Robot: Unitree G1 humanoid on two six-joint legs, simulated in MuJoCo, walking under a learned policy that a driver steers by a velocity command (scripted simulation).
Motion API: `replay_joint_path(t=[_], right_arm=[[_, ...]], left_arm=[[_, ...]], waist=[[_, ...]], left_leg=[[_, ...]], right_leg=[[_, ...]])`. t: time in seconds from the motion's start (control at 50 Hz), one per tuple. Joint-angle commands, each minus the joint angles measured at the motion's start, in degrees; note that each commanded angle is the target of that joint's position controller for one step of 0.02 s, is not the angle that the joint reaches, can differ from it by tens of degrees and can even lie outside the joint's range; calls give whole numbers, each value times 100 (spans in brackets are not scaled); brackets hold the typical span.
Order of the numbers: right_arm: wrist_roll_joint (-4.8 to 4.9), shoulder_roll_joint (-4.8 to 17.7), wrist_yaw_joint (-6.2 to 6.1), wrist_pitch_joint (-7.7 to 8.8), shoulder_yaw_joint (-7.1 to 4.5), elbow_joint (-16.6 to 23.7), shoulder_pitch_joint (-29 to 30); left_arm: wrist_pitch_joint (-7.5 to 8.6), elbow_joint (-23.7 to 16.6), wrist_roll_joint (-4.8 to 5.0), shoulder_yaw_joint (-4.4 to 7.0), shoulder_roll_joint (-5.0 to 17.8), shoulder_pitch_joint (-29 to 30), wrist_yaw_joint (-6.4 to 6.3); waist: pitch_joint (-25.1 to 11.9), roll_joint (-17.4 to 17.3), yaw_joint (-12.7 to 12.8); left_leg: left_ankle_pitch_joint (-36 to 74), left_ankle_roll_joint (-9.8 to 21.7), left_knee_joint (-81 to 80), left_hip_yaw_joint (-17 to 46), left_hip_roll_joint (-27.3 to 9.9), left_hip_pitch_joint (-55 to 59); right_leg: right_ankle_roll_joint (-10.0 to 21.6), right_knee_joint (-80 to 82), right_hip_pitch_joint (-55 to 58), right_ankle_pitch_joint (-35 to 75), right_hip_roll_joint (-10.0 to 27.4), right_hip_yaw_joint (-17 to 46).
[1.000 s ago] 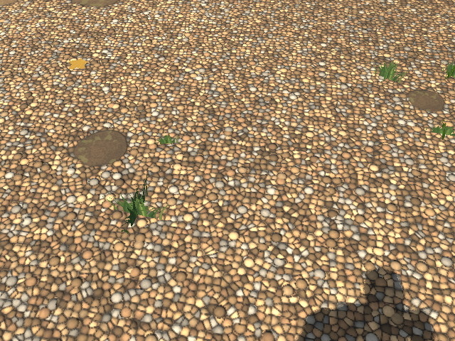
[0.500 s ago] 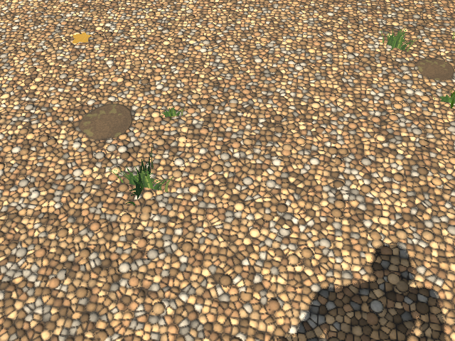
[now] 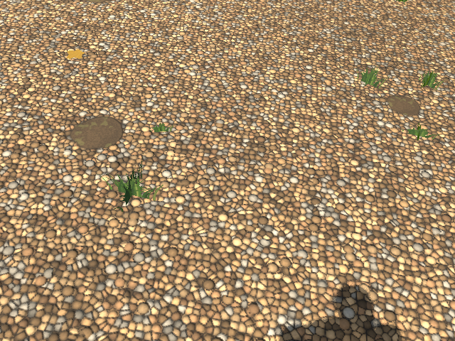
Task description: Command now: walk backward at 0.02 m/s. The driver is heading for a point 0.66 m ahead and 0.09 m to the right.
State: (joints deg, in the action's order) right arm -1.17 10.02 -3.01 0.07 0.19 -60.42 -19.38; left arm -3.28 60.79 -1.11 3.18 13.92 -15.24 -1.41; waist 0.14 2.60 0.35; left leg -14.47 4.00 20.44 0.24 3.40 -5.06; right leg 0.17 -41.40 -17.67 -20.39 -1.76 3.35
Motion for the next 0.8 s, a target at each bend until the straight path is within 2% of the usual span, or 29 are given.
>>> replay_joint_path(t=[0.02, 0.06, 0.08, 0.1, 0.12, 0.14, 0.16, 0.18, 0.24, 0.5, 0.52, 0.56, 0.58, 0.6, 0.62, 0.72, 0.8], right_arm=[[-33, 668, -20, 71, -55, 80, -204], [14, 775, 1, 44, -108, 31, -227], [35, 756, 30, 78, -112, 56, -286], [70, 740, 66, 109, -145, 43, -485], [130, 549, 58, 105, -116, -7, -329], [112, 602, 29, 86, -121, -14, -129], [93, 648, 20, 56, -143, -12, 34], [81, 588, 36, 33, -137, -11, 112], [66, 454, 64, 17, -116, -96, 121], [63, 369, 69, 5, -82, -386, 27], [57, 366, 70, 1, -79, -404, -36], [44, 537, 78, -40, -154, -361, -92], [30, 471, 85, -53, -143, -325, -54], [29, 339, 82, -41, -108, -306, -37], [29, 247, 76, -13, -78, -309, -47], [49, 295, 56, 112, -55, -394, -234], [63, 249, 40, 114, -40, -435, -294]], left_arm=[[120, -258, 119, -69, 189, 337, -118], [162, -44, 159, -112, 192, -136, -176], [197, 50, 118, -103, 319, -320, -204], [224, 101, 50, -95, 480, -418, -196], [235, 169, 103, -168, 231, -302, -140], [253, 188, 79, -226, 40, -325, -97], [266, 215, 43, -241, 37, -362, -89], [270, 262, 24, -247, 85, -363, -109], [294, 317, 47, -257, 107, -352, -137], [327, 466, 38, -307, -71, -438, -115], [321, 480, 34, -310, -80, -494, -112], [280, 421, 20, -239, 76, -517, -102], [267, 372, 4, -248, 17, -452, -93], [278, 349, 4, -283, -118, -427, -93], [304, 357, 7, -313, -218, -452, -97], [417, 444, 40, -323, -133, -634, -117], [411, 475, 59, -331, -158, -680, -131]], waist=[[286, -1132, -205], [171, -907, -32], [0, -729, -88], [-63, -352, -273], [132, 47, -209], [209, 38, -67], [333, -30, -8], [375, -22, -34], [408, -83, -61], [511, -234, -33], [388, -238, -35], [482, -254, -44], [795, -259, -49], [947, -260, -47], [945, -258, -39], [489, -195, -36], [392, -227, -34]], left_leg=[[2607, 586, -161, 1139, -1408, 391], [3243, 301, 68, 1097, -1333, 289], [3037, 153, 65, 1065, -1221, 61], [2528, 73, -32, 955, -1013, -269], [2081, 53, -303, 735, -790, -212], [1629, 32, -257, 646, -729, -104], [1426, 35, -181, 629, -732, -102], [1294, 35, -197, 640, -736, -122], [996, 6, -272, 647, -725, -200], [296, -67, -334, 654, -690, -521], [-155, -58, -364, 645, -645, -509], [-1633, 79, -189, 623, -475, -765], [-1724, 116, -230, 701, -517, -1023], [-1389, 104, -293, 760, -574, -1109], [-940, 71, -330, 784, -615, -1093], [667, -22, -160, 660, -671, -522], [1080, -46, -111, 611, -710, -349]], right_leg=[[-57, 1292, -65, -288, 130, -203], [-38, 2557, 796, 1298, 269, -117], [-24, 2497, 1339, 1855, 496, 148], [21, 2032, 1741, 2850, 800, 365], [86, 1927, 1325, 2735, 710, 257], [93, 2120, 1115, 2250, 681, 287], [103, 2267, 967, 2022, 670, 299], [121, 2307, 926, 1965, 655, 306], [143, 2339, 876, 1698, 646, 324], [207, 2421, 653, 965, 607, 370], [222, 2446, 678, 508, 554, 357], [364, 2239, 420, -960, 357, 309], [399, 2257, 168, -1024, 380, 366], [384, 2297, 104, -657, 419, 400], [350, 2323, 158, -183, 449, 412], [273, 2224, 698, 1331, 547, 356], [253, 2182, 840, 1686, 576, 315]])
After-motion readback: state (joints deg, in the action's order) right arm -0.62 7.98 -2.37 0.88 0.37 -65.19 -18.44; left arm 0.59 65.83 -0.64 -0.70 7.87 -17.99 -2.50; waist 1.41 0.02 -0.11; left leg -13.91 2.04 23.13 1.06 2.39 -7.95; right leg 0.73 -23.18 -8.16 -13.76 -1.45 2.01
